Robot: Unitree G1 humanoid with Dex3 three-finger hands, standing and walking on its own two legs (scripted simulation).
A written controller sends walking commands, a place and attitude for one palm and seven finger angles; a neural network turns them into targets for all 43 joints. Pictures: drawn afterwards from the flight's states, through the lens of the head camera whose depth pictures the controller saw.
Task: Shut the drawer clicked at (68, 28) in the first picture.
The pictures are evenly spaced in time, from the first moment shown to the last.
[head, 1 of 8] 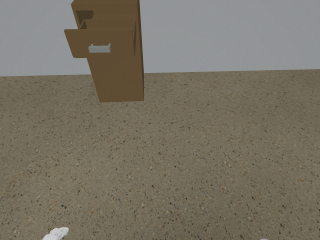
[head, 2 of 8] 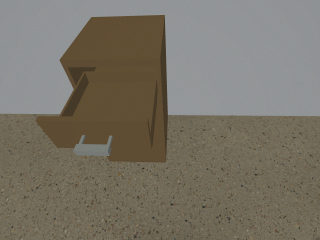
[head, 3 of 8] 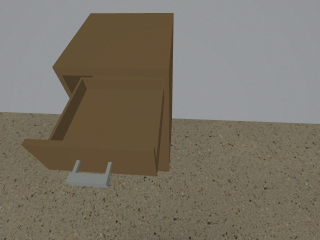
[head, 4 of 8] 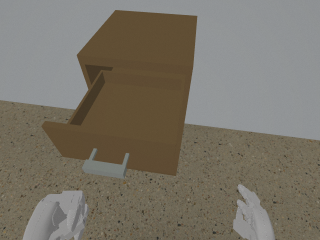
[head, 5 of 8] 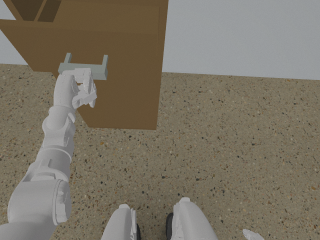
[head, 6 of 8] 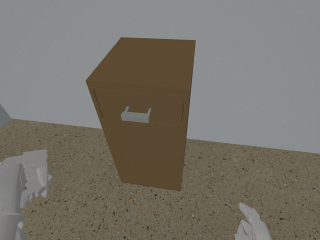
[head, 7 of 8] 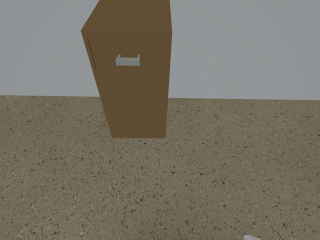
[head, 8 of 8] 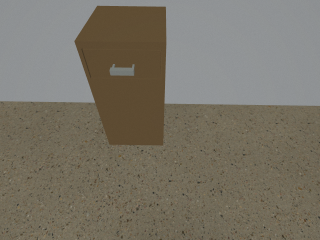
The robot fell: no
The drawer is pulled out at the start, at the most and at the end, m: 0.30 0.30 0.00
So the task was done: yes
